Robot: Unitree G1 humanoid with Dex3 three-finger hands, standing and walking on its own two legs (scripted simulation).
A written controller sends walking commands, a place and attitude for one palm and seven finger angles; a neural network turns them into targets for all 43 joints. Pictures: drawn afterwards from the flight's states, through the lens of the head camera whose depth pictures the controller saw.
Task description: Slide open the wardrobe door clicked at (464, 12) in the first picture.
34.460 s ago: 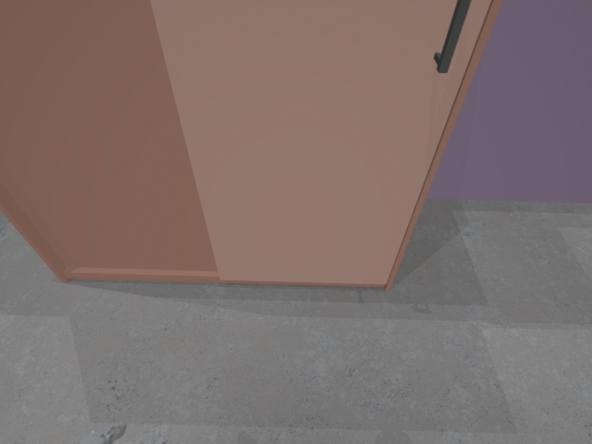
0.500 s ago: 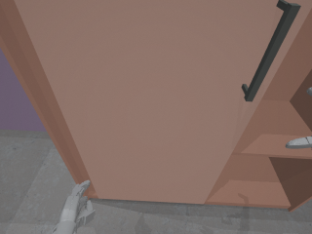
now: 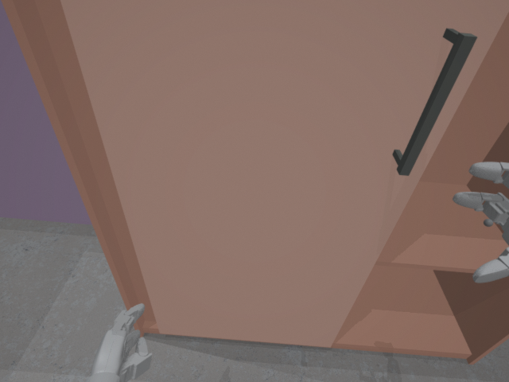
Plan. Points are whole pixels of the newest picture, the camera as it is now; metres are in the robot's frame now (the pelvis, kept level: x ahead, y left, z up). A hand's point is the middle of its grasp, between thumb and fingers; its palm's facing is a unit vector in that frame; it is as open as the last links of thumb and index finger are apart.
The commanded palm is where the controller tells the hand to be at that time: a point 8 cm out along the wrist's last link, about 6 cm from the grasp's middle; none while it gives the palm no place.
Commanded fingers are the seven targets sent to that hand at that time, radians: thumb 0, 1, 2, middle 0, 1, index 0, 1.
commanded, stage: draw the hand back to the body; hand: right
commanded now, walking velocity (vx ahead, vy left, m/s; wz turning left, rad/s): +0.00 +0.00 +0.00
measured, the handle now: (425, 108) +0.46 -0.26 +0.27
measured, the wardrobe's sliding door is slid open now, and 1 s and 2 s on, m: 0.55 0.55 0.55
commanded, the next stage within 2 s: step back with the hand held close in 1.32 s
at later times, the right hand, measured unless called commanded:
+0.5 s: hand (495, 252) +0.23 -0.29 +0.19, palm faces +0.51 +0.81 -0.29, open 13.1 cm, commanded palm +0.19 -0.32 +0.20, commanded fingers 0.00 -0.14 -0.53 0.23 0.75 0.23 0.75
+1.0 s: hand (446, 256) +0.25 -0.25 +0.16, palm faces +0.39 +0.83 -0.40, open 8.2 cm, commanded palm +0.20 -0.29 +0.18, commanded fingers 0.00 -0.90 -0.90 0.20 0.30 0.20 0.30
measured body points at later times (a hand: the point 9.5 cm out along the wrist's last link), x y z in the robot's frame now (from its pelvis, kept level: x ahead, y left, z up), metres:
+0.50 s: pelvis +0.01 +0.00 +0.00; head -0.01 +0.01 +0.45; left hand +0.21 +0.21 -0.07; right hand +0.20 -0.33 +0.21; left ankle -0.02 +0.09 -0.74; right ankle +0.08 -0.09 -0.74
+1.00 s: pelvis +0.06 +0.01 +0.01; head +0.03 +0.03 +0.45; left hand +0.25 +0.24 -0.07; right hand +0.22 -0.29 +0.18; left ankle -0.02 +0.09 -0.74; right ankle +0.08 -0.09 -0.74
